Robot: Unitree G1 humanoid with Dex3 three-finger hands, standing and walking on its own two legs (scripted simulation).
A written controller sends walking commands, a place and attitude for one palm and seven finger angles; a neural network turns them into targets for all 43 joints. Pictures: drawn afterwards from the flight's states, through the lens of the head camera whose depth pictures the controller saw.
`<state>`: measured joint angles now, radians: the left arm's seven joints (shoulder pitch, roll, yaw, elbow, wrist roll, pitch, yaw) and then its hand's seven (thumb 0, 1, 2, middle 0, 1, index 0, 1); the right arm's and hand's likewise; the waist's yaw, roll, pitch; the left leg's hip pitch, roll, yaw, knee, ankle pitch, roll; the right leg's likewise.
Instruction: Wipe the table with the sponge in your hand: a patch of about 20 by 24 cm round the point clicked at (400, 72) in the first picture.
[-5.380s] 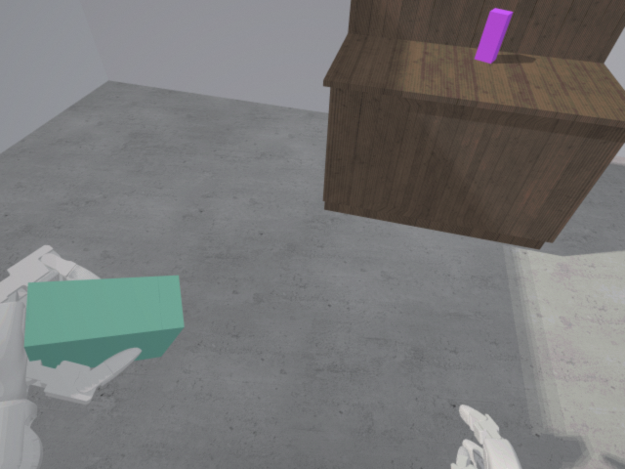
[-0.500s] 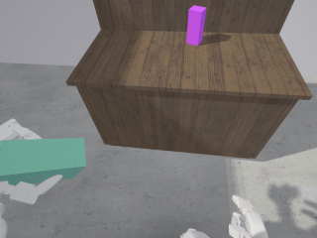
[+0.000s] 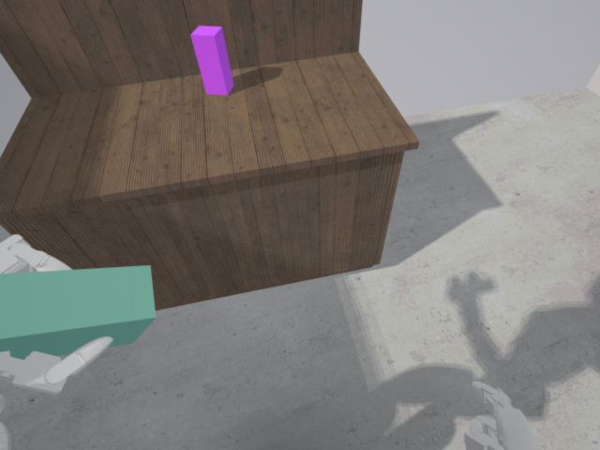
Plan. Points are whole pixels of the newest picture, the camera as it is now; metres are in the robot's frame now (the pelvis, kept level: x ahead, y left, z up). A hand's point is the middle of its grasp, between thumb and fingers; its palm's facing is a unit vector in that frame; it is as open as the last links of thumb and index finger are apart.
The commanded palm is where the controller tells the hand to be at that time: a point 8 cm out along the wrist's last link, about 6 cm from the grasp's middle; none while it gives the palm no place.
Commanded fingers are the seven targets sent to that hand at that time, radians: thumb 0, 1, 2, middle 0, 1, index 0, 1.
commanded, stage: turn to face it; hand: left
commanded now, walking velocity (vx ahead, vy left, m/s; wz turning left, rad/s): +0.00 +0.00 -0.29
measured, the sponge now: (99, 312) +0.22 +0.21 +0.15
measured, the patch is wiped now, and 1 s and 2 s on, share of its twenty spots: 0.00 0.00 0.00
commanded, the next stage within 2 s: take the last steps up to it in 0.30 s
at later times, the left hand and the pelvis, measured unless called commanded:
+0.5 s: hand (141, 336) +0.20 +0.15 +0.16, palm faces +0.29 -0.85 -0.45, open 9.4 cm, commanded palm +0.14 +0.21 +0.17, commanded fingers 0.00 0.10 1.30 -1.20 -1.60 -1.20 -1.60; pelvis -0.06 -0.05 -0.02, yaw -7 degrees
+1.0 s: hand (105, 351) +0.18 +0.18 +0.16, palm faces +0.33 -0.83 -0.45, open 9.4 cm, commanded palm +0.14 +0.22 +0.17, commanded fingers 0.00 0.10 1.30 -1.20 -1.60 -1.20 -1.60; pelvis -0.04 -0.04 -0.01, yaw -6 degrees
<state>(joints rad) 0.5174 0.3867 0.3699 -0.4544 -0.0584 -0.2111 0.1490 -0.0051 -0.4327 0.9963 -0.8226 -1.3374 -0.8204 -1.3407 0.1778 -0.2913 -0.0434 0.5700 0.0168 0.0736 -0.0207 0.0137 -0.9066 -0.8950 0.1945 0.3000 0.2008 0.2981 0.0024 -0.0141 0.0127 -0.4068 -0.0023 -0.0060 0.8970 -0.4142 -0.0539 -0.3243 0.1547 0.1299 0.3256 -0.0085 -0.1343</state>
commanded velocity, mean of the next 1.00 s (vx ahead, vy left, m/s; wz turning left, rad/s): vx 0.19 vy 0.09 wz -0.04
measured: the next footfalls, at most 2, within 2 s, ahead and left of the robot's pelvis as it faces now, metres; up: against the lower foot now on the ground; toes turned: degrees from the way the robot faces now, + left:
left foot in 0.20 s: -0.02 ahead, +0.13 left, +0.00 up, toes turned +0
right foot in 0.40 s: +0.05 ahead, -0.13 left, +0.00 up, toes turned -10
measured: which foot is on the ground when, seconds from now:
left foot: up 0.00-0.18, down 0.20-0.40, up 0.42-0.78, down 0.80-1.00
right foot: down 0.00-0.20, up 0.22-0.38, down 0.40-1.00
